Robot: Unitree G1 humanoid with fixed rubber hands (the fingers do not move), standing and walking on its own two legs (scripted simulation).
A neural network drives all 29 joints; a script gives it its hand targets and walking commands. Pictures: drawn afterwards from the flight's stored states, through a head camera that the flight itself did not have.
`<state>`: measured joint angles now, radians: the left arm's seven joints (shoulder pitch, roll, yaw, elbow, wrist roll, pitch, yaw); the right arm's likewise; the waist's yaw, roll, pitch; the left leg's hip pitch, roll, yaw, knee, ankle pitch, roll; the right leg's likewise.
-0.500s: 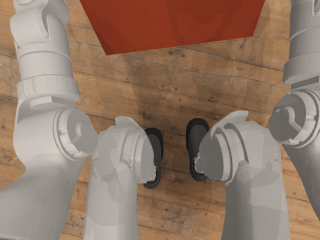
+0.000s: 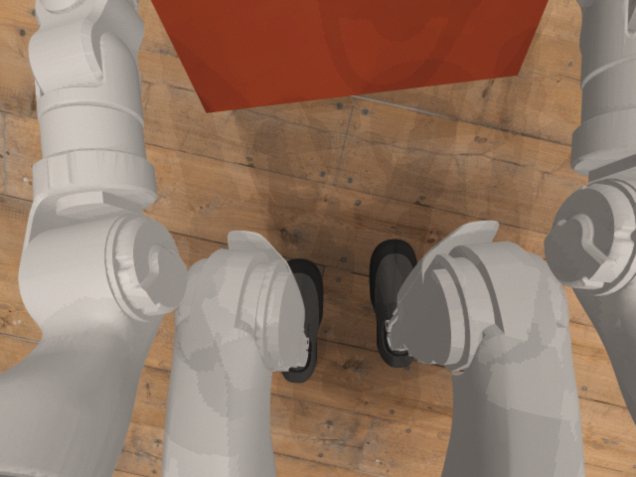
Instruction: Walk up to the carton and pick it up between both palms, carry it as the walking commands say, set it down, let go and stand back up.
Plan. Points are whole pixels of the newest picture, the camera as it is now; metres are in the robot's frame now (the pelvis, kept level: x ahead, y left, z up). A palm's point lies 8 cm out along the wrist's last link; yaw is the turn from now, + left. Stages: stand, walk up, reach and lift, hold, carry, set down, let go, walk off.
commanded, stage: set down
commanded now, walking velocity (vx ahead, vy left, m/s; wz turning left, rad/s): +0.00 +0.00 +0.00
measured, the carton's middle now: out of the picture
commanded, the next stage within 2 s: none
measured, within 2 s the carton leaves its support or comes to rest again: rests again in 0.48 s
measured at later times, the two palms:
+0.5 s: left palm (114, 5) +0.54 +0.18 -0.17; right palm out of the picture +0.53 -0.24 -0.18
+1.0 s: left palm out of the picture +0.55 +0.19 -0.13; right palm out of the picture +0.54 -0.26 -0.13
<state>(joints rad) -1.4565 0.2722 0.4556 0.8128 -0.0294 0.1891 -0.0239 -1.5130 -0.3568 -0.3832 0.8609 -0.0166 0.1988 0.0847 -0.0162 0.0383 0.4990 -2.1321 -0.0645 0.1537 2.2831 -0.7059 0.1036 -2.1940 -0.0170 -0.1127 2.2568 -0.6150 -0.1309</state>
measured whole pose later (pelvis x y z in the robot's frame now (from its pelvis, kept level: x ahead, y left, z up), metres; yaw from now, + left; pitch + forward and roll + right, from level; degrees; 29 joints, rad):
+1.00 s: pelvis -0.01 +0.00 +0.01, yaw -1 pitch +31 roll +1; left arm -1.35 0.44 0.13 0.65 -0.29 0.34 0.14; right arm -1.37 -0.59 -0.13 0.73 0.28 0.32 -0.04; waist 0.01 0.02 0.53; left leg -2.10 -0.07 0.12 2.25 -0.68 0.09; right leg -2.16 0.02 -0.11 2.21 -0.58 -0.11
